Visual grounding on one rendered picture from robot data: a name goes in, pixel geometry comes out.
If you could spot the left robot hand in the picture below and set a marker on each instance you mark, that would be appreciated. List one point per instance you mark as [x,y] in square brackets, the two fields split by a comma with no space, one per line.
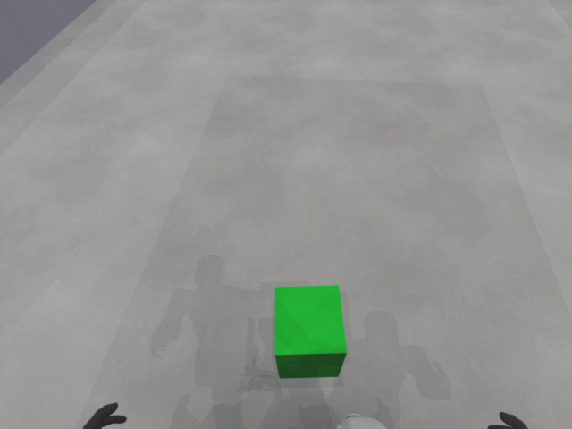
[102,417]

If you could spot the right robot shin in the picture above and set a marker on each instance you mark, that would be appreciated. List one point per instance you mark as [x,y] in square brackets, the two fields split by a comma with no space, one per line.
[351,415]

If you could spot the carton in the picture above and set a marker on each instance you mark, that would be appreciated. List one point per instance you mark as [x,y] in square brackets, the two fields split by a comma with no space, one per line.
[309,332]

